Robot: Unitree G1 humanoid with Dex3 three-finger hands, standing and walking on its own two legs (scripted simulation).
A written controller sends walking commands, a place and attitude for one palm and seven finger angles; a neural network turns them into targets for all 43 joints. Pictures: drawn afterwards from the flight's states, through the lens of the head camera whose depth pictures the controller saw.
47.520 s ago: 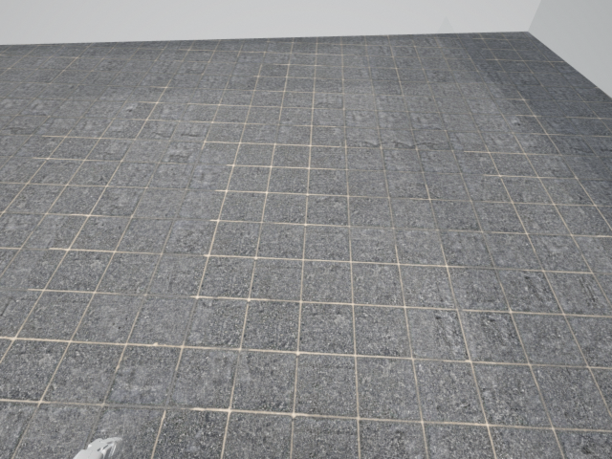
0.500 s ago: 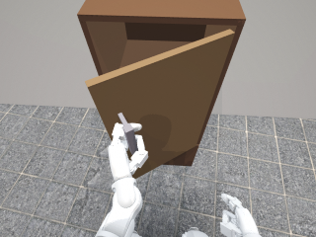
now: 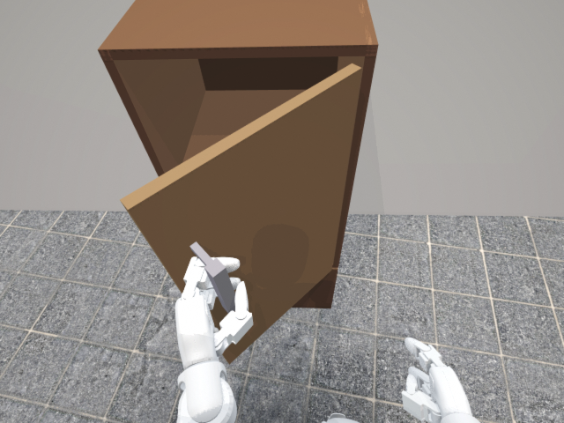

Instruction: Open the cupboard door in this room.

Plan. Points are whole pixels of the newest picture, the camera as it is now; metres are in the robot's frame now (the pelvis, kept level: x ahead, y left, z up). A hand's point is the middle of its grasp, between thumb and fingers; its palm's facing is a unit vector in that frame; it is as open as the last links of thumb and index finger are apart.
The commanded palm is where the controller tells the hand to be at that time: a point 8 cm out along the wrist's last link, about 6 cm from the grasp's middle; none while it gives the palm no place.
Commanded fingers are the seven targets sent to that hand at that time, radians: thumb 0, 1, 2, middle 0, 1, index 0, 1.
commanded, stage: open thumb and fingers to let go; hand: left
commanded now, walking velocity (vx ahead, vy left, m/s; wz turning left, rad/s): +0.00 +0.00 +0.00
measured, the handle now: (215, 279) +0.31 +0.10 +0.05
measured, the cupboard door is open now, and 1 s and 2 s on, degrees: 45 43 46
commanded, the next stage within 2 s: slide the hand sideways off the handle in 0.72 s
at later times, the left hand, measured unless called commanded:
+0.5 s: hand (224, 315) +0.26 +0.09 +0.04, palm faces +0.33 -0.94 -0.05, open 13.5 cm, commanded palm +0.22 +0.11 +0.04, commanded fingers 0.00 -0.50 0.30 -0.22 -0.75 -0.22 -0.75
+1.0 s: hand (225, 335) +0.23 +0.08 +0.04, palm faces -0.11 -0.99 -0.03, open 16.5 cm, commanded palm +0.21 +0.11 +0.04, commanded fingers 0.00 -0.50 0.30 -0.15 -0.30 -0.15 -0.30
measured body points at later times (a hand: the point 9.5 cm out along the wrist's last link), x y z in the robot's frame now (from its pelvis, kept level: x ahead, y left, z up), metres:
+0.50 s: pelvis -0.03 +0.03 -0.01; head +0.02 +0.00 +0.44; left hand +0.24 +0.13 +0.05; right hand +0.14 -0.20 -0.11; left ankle -0.03 +0.18 -0.68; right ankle +0.00 -0.05 -0.68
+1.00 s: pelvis -0.04 +0.06 -0.01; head +0.01 +0.04 +0.43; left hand +0.23 +0.14 +0.04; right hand +0.13 -0.16 -0.11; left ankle -0.03 +0.18 -0.68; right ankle +0.00 -0.05 -0.68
